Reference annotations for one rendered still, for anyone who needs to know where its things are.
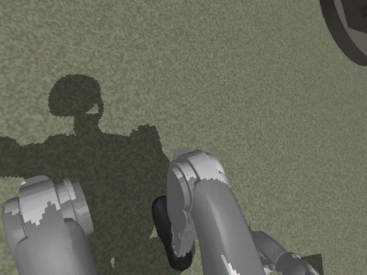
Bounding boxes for office chair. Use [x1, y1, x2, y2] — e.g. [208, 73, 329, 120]
[319, 0, 367, 66]

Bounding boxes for right robot foot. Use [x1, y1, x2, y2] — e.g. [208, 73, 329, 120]
[152, 195, 192, 271]

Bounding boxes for right robot arm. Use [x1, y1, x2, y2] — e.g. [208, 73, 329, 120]
[275, 252, 319, 275]

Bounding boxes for right robot hand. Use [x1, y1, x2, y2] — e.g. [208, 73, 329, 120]
[248, 226, 288, 275]

